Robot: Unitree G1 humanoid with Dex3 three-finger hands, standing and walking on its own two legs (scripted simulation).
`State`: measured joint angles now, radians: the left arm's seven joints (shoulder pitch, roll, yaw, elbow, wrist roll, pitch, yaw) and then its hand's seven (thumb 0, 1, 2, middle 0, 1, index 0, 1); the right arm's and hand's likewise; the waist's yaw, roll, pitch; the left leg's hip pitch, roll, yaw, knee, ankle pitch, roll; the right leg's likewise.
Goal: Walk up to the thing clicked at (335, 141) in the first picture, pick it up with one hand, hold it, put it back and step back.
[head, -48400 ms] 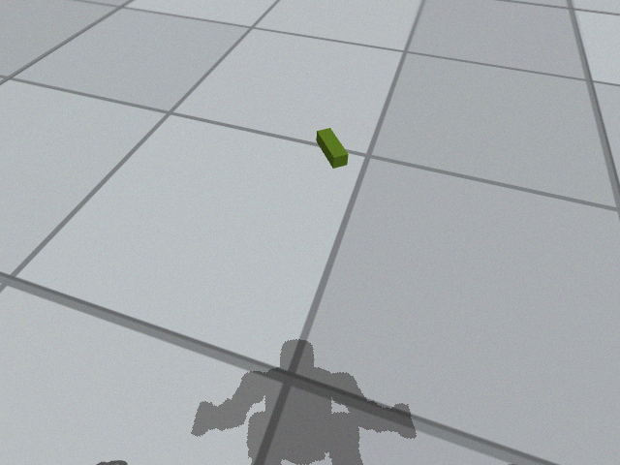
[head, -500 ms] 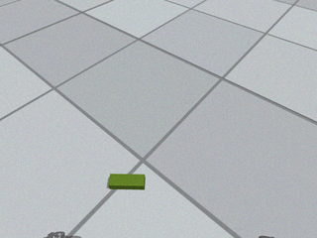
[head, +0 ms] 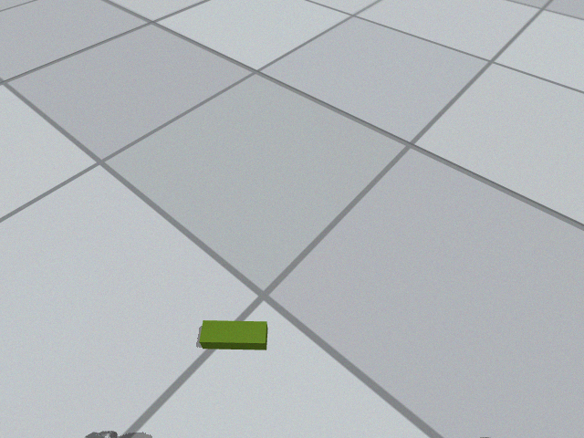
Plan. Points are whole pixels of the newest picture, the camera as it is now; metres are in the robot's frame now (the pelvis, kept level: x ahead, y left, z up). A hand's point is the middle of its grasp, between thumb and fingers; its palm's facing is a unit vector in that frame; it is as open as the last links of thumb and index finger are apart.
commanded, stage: stand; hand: left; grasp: from above
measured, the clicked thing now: (234, 335) +0.50 +0.21 -0.75
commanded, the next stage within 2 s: rise first in 0.70 s
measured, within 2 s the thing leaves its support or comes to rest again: neither
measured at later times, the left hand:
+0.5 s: hand out of the picture +0.07 +0.26 -0.16, palm faces -0.03 -0.94 -0.35, open 7.4 cm
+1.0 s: hand (136, 431) +0.14 +0.25 -0.16, palm faces -0.02 -0.94 -0.34, open 8.7 cm
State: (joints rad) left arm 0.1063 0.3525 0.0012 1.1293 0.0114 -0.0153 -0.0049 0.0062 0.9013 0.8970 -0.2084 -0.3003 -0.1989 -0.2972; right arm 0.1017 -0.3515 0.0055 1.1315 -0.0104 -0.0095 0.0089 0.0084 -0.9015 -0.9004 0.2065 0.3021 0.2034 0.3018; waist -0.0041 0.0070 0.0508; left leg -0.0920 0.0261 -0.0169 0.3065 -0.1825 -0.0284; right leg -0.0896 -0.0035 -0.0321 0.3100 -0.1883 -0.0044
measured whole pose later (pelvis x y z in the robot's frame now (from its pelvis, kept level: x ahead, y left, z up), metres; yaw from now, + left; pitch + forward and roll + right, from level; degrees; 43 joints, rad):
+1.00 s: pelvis -0.01 +0.00 -0.01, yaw +0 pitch +5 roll +0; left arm -0.04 0.33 0.11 1.07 0.07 -0.03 -0.02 0.01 0.61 0.96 -0.13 -0.60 -0.12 -0.60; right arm 0.18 -0.28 -0.01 0.86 0.03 -0.05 -0.03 0.01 -0.92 -0.91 0.20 0.30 0.20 0.30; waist -0.02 0.00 0.04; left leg -0.35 0.02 -0.02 0.52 -0.25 -0.02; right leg -0.35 -0.01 -0.03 0.52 -0.26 0.00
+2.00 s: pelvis -0.03 +0.02 -0.15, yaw -1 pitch +24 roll -2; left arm 0.15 0.36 0.08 0.51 0.40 0.16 0.06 0.00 -0.57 0.96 -0.09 -1.06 -0.08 -1.05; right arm 0.17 -0.26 -0.02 0.54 0.00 -0.21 -0.02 0.01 -0.92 -0.91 0.21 0.30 0.20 0.30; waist -0.05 0.01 -0.17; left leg -1.21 0.01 -0.04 1.40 -0.61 -0.01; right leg -1.19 -0.02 -0.03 1.37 -0.60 0.02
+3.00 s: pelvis -0.10 +0.03 -0.42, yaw -6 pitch +35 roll -8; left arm -0.99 0.75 0.05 1.36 1.29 -0.24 0.29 0.00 -0.54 1.03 -0.07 -1.01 -0.07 -1.00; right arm 0.17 -0.25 0.02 0.74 -0.10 -0.03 0.11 0.01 -0.90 -0.90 0.21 0.30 0.20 0.30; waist -0.23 0.00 -0.07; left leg -2.23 0.00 -0.10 2.29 -0.68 0.02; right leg -2.16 -0.01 -0.06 2.21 -0.66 0.04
